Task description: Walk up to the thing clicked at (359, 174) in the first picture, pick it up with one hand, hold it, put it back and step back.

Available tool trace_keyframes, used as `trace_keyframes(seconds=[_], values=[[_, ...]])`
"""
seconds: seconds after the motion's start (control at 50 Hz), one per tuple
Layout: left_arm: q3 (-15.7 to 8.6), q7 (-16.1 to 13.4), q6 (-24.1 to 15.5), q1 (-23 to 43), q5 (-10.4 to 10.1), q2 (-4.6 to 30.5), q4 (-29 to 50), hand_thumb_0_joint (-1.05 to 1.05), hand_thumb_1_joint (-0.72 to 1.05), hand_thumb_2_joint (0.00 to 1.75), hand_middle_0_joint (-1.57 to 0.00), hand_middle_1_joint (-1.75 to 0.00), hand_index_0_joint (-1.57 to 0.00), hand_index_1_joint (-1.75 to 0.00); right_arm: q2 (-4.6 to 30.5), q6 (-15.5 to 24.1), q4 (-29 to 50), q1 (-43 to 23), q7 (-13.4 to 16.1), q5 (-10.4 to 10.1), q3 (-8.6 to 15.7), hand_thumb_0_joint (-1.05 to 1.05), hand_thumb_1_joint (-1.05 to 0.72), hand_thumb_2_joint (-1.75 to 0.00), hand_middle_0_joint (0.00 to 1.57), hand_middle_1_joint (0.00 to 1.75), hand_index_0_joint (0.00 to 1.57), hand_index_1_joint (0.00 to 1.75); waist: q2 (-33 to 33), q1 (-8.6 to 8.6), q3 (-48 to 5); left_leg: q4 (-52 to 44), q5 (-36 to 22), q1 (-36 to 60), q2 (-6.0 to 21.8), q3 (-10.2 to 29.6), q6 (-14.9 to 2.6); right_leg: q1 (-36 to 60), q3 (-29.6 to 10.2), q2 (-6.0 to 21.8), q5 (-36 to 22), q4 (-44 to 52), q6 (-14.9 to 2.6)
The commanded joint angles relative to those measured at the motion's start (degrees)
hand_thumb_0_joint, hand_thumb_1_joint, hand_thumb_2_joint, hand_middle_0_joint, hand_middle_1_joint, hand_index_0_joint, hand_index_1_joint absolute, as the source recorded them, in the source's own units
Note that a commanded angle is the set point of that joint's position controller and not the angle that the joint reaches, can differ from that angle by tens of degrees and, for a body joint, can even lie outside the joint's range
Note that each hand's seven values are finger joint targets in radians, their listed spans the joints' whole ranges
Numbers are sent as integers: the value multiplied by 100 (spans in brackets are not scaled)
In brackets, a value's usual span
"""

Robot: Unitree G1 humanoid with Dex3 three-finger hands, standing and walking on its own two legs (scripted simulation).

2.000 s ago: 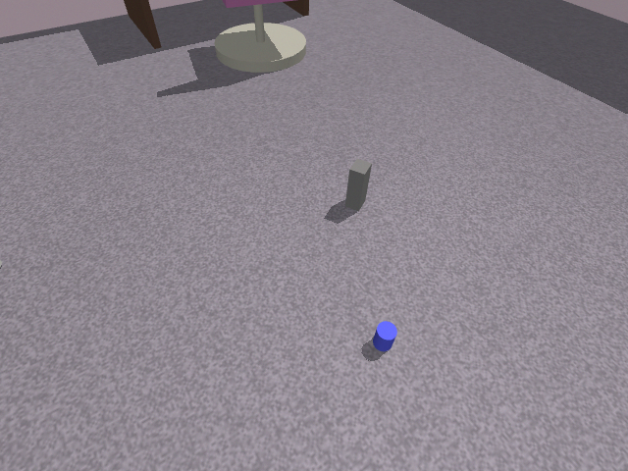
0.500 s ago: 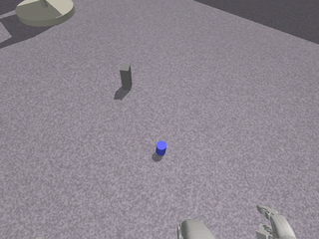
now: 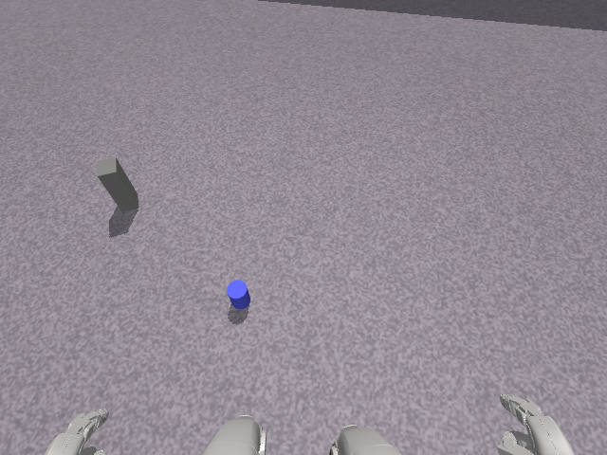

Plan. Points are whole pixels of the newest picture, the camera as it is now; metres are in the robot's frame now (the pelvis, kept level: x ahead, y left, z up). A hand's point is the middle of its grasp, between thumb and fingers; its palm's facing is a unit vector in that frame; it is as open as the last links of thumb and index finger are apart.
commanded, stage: walk up
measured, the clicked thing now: (119, 185) +1.08 +0.75 -0.64
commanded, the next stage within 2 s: none
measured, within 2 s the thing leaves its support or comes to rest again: neither
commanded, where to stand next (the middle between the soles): +0.04 -0.01 m, yaw -36 degrees
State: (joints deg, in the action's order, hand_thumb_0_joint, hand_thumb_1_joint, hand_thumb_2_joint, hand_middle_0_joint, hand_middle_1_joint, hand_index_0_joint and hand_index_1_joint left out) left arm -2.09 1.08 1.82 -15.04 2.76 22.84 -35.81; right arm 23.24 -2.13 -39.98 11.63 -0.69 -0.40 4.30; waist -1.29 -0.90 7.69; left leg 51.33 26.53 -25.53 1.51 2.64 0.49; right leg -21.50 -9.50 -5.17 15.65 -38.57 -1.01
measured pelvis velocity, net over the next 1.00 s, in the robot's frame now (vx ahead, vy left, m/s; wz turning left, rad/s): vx -0.02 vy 0.01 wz -0.54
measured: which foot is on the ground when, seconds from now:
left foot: up 0.00-0.04, down 0.06-0.44, up 0.46-0.74, down 0.76-1.00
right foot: down 0.00-0.08, up 0.10-0.40, down 0.42-0.80, up 0.82-1.00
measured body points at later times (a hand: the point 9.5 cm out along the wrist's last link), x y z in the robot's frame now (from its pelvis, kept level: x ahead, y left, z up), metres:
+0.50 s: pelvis -0.03 -0.02 -0.01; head +0.00 -0.04 +0.44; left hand +0.15 +0.26 -0.10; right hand -0.07 -0.37 -0.11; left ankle +0.03 +0.13 -0.69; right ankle -0.07 -0.14 -0.72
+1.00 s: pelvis -0.02 +0.01 +0.00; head +0.02 +0.01 +0.44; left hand +0.22 +0.25 -0.12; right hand -0.11 -0.30 -0.10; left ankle +0.07 +0.10 -0.72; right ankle -0.09 -0.10 -0.68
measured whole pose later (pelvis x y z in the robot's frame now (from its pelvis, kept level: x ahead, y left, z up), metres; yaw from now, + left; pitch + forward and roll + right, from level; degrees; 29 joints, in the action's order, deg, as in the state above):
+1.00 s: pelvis -0.02 +0.01 +0.00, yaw -31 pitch -2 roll -1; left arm -2.3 -0.5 -1.1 -15.7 0.6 25.0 -45.5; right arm 21.9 0.8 -44.3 14.2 -1.7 1.8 2.6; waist 1.2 1.5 7.2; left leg 40.8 18.6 -20.0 4.3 -4.9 -1.1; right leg -25.2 -3.3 -2.4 27.2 -57.9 -1.1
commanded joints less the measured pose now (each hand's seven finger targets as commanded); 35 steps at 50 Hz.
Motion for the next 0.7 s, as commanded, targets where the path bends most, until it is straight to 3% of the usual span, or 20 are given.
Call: trace_keyframes(seconds=[0.0,0.02,0.04,0.06,0.08,0.1,0.16,0.2,0.24,0.3,0.34,0.38,0.4,0.42,0.44,0.46,0.5,0.52,0.6,0.68], values=[[-524,-42,28,398,-55,1291,755,0,90,90,-20,-30,-20,-30,818,258,232,929,258,61,358,0,-90,-90,20,30,20,30,1113,395,-1092,-1688,-995,1416,-352,-363,-241,-312,-1137,767,-2347,110,-884],[-475,-38,56,418,-120,1081,831,0,90,90,-20,-30,-20,-30,899,304,185,1144,281,139,381,0,-90,-90,20,30,20,30,734,485,-1117,-2348,-1338,1856,-197,-129,-289,-632,-982,548,-1795,-312,-584],[-398,-43,58,401,-161,790,908,0,90,90,-20,-30,-20,-30,1346,344,262,1129,313,239,493,0,-90,-90,20,30,20,30,-354,563,-1041,-2916,-990,2158,951,1286,-579,-1403,-522,-40,-559,-1198,-193],[-377,-72,68,-13,-91,764,762,0,90,90,-20,-30,-20,-30,1664,372,437,700,332,237,539,0,-90,-90,20,30,20,30,-1071,211,-963,-3303,-1730,1851,2315,2625,-901,-1631,-149,-426,1559,-2305,49],[-476,-131,106,-169,-27,1281,595,0,90,90,-20,-30,-20,-30,1886,364,527,284,283,162,591,0,-90,-90,20,30,20,30,-858,173,-856,-3375,-1475,1082,2861,2776,-1465,-1242,-104,46,1700,-3085,112],[-503,-104,113,-304,-11,1381,523,0,90,90,-20,-30,-20,-30,1957,389,612,-41,275,152,642,0,-90,-90,20,30,20,30,-1060,80,-671,-3480,-1459,884,3001,2867,-1927,-1219,-50,198,1609,-3582,165],[-677,82,94,-187,-113,1390,246,0,90,90,-20,-30,-20,-30,1390,462,585,25,281,186,430,0,-90,-90,20,30,20,30,-763,25,-385,-3053,-1879,628,1652,904,-1164,-1064,26,276,794,-3552,88],[-621,204,81,-130,-210,1225,271,0,90,90,-20,-30,-20,-30,1492,509,449,322,238,191,424,0,-90,-90,20,30,20,30,-1021,181,-568,-2962,-1335,1199,1262,441,-910,-1150,253,284,552,-2806,121],[-563,260,6,-71,-251,1087,285,0,90,90,-20,-30,-20,-30,1568,523,432,492,172,210,429,0,-90,-90,20,30,20,30,-1222,300,-849,-2789,-1076,1900,1176,209,-964,-1208,507,346,697,-1944,210],[-541,212,-101,43,-236,1112,195,0,90,90,-20,-30,-20,-30,1786,498,530,703,78,280,484,0,-90,-90,20,30,20,30,-1416,452,-1060,-2493,-1376,1948,1542,59,-1258,-580,858,555,1379,-822,249],[-546,93,-222,-329,-242,1064,-99,0,90,90,-20,-30,-20,-30,1712,402,575,591,18,292,462,0,-90,-90,20,30,20,30,-1416,292,-1201,-1822,-2417,1633,1507,-242,-1196,244,1119,367,1287,269,141],[-601,-27,-322,-964,-183,1152,-503,0,90,90,-20,-30,-20,-30,1485,291,648,399,-9,195,369,0,-90,-90,20,30,20,30,-683,-86,-1201,-570,-2263,994,1189,-790,-881,1227,1439,105,99,1434,26],[-748,-78,-368,-1092,-142,1527,-573,0,90,90,-20,-30,-20,-30,1098,265,717,424,-21,155,228,0,-90,-90,20,30,20,30,298,-192,-1074,431,-1398,-91,899,-970,-559,1896,454,482,-87,1437,-156],[-840,-143,-422,-993,-86,1966,-418,0,90,90,-20,-30,-20,-30,622,257,848,451,-22,82,48,0,-90,-90,20,30,20,30,1807,-125,-804,1217,641,-1538,231,-958,-171,2076,-1926,1782,-383,1721,-643],[-817,-170,-404,-843,-61,2219,-254,0,90,90,-20,-30,-20,-30,1073,236,920,-40,76,97,167,0,-90,-90,20,30,20,30,1484,-301,-639,1358,938,-1567,314,-244,-64,1344,-3036,2464,-704,1688,-1532],[-819,-187,-361,-618,-124,2197,-255,0,90,90,-20,-30,-20,-30,1339,259,807,-83,126,133,280,0,-90,-90,20,30,20,30,1344,-213,-364,1382,933,-1195,511,-38,-47,611,-3014,2517,-498,1690,-1671],[-643,-225,-391,-197,-179,1648,-242,0,90,90,-20,-30,-20,-30,1344,302,396,111,82,30,309,0,-90,-90,20,30,20,30,889,89,-161,1187,246,-1063,530,41,-116,685,-1591,1639,-759,1342,-1135],[-592,-247,-421,-176,-164,1576,-267,0,90,90,-20,-30,-20,-30,1208,296,262,333,62,11,252,0,-90,-90,20,30,20,30,1094,165,-341,1081,14,-1060,423,-115,-97,1001,-1240,1423,-1388,1092,-1044],[-546,-303,-493,-525,-172,1565,-270,0,90,90,-20,-30,-20,-30,1160,255,206,264,85,128,221,0,-90,-90,20,30,20,30,1141,15,-602,675,-141,-545,259,-259,-109,720,-1306,1328,-2488,788,-1137],[-503,-339,-451,-244,-183,1612,-136,0,90,90,-20,-30,-20,-30,1139,288,151,309,68,127,292,0,-90,-90,20,30,20,30,1116,154,-746,-214,-242,455,52,-294,-205,22,-1341,1336,-2515,329,-1116]])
